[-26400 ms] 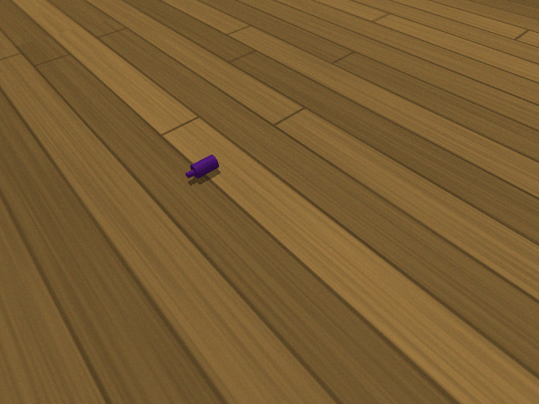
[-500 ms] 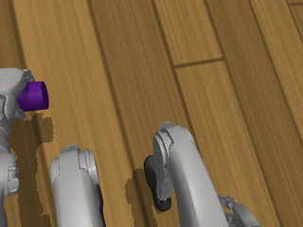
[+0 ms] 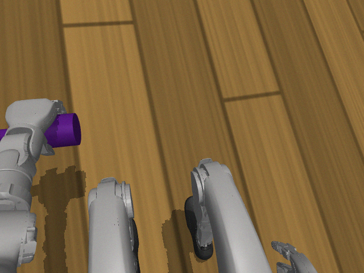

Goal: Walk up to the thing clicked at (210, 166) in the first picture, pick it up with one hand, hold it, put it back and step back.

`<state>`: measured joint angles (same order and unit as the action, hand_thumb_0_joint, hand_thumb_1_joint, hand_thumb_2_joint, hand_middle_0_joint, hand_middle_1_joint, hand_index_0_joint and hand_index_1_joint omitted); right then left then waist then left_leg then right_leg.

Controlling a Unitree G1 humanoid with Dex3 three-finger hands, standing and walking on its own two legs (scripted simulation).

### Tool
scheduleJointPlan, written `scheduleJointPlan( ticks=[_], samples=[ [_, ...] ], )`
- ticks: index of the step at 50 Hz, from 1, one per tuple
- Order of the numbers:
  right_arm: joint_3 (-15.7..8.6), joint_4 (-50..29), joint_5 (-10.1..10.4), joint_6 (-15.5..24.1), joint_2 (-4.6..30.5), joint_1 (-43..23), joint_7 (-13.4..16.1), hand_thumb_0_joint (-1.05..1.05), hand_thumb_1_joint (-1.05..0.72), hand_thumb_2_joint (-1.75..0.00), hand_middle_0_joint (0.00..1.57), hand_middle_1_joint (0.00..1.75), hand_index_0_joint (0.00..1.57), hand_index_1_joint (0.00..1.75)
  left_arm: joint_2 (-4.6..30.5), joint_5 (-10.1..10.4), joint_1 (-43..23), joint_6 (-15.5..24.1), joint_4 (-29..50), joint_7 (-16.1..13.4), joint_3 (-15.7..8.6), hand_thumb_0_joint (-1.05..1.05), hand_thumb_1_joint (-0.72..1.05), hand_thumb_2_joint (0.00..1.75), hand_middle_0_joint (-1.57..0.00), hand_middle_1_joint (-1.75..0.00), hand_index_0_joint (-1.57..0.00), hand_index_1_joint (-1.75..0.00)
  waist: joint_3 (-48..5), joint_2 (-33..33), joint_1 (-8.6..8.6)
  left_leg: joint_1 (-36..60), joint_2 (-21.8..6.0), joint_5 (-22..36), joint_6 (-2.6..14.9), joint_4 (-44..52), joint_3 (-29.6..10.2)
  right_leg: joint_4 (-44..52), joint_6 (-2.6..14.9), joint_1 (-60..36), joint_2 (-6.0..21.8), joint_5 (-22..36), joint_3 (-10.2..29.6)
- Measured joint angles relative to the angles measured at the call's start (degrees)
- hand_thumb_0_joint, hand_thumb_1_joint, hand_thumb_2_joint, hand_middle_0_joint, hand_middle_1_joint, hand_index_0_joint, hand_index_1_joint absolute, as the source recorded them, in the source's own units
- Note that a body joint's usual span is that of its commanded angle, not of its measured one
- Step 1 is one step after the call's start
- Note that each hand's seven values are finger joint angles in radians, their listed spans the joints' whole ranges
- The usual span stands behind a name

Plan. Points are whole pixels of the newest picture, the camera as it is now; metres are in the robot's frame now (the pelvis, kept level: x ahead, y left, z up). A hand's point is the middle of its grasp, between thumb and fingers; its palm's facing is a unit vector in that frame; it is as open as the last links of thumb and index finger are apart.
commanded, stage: lift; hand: left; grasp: from above
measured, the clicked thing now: (38, 132) +0.45 +0.28 -0.17
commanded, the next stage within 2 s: hold in 1.20 s
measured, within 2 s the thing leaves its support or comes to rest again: neither
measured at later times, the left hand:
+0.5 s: hand out of the picture +0.38 +0.25 +0.06, palm faces -0.48 -0.08 -0.88, open 10.4 cm
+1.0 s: hand out of the picture +0.36 +0.24 +0.20, palm faces -0.48 -0.08 -0.87, open 10.4 cm
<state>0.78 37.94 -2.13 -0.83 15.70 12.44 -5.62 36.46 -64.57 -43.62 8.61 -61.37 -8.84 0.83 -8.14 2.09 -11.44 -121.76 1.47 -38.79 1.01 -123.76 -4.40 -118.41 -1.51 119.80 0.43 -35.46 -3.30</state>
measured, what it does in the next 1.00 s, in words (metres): rises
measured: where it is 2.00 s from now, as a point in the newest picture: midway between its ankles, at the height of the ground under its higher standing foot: (166, 250)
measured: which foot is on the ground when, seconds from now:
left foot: down 0.00-1.00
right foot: down 0.00-1.00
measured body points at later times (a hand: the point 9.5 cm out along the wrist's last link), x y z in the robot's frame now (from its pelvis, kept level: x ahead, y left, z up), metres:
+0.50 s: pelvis +0.02 +0.00 +0.16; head +0.16 +0.03 +0.59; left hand +0.40 +0.26 +0.11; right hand +0.14 -0.26 +0.04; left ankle +0.08 +0.11 -0.37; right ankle +0.11 -0.13 -0.37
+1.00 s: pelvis +0.05 +0.00 +0.30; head +0.13 +0.01 +0.74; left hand +0.39 +0.24 +0.25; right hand +0.14 -0.27 +0.17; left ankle +0.08 +0.11 -0.37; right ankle +0.11 -0.13 -0.37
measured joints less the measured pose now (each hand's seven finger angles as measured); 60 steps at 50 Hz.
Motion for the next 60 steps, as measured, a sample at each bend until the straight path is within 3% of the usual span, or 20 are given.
scheduleJointPlan(
  ticks=[10,21,35,49,60],
  samples=[
    [-1.4,-1.2,1.6,-0.8,-0.1,-1.9,2.1,0.01,-0.91,-0.90,0.21,0.30,0.20,0.30,-2.3,3.3,7.6,-2.0,9.5,2.3,2.1,-0.02,-0.08,0.53,-0.72,-0.47,-0.74,-0.44,-1.6,0.0,2.62,10.4,-0.1,0.5,-0.02,9.3,0.5,8.7,-0.01,-10.1,0.1,0.3,0.5],
    [-1.7,-0.2,3.1,-1.5,-1.2,-2.9,5.1,0.01,-0.91,-0.90,0.21,0.30,0.20,0.30,-5.7,5.7,15.3,-4.3,15.7,3.5,4.6,-0.02,-0.09,0.54,-0.73,-0.44,-0.75,-0.43,-2.0,0.0,4.70,28.2,-0.9,2.5,-0.12,24.0,1.2,23.0,0.19,-27.4,-0.5,2.5,1.1],
    [-1.7,3.2,4.3,0.0,-2.4,0.3,8.0,0.01,-0.90,-0.90,0.21,0.30,0.20,0.30,-10.1,6.1,21.3,-5.2,12.5,2.1,7.6,-0.03,-0.09,0.53,-0.75,-0.40,-0.76,-0.41,-1.1,0.0,6.04,54.3,-2.0,7.4,-0.32,45.8,2.4,44.3,0.52,-52.7,-1.4,7.6,2.3],
    [-2.6,4.9,4.0,0.9,-1.6,2.4,8.2,0.01,-0.90,-0.90,0.20,0.30,0.20,0.30,-13.0,5.5,23.7,-6.5,11.5,-0.4,9.6,-0.03,-0.07,0.50,-0.76,-0.38,-0.76,-0.39,1.9,-0.9,6.98,72.3,-2.2,12.2,-0.40,62.6,3.5,60.6,0.66,-70.2,-1.4,12.3,3.4],
    [-2.9,4.1,4.2,-0.1,-1.9,2.0,8.0,0.01,-0.90,-0.90,0.20,0.30,0.20,0.30,-13.5,6.6,24.5,-7.4,12.2,1.1,9.9,-0.03,-0.07,0.50,-0.76,-0.37,-0.76,-0.39,3.6,-1.1,7.64,82.9,-2.0,15.2,-0.33,72.8,4.2,70.3,0.59,-80.5,-1.2,15.1,4.1]
  ],
)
